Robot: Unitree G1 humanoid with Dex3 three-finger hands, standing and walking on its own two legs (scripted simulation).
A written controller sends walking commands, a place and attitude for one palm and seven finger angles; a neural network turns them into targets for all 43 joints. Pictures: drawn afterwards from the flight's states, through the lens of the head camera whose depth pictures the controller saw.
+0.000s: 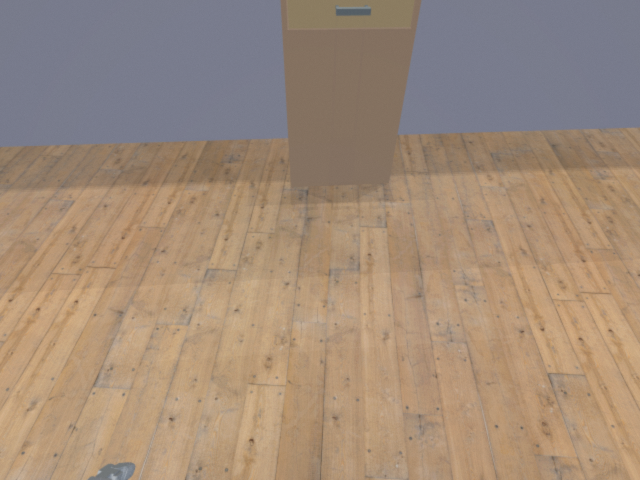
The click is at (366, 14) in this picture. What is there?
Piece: drawer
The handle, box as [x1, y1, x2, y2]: [336, 5, 370, 15]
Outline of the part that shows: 336,5 336,15 370,14 370,7 368,7 367,5 365,5 364,7 339,7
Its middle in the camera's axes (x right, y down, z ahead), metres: +0.11 -0.81 +1.36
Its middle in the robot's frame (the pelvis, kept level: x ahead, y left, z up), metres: +1.57 -0.03 +0.05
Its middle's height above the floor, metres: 0.82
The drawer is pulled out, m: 0.00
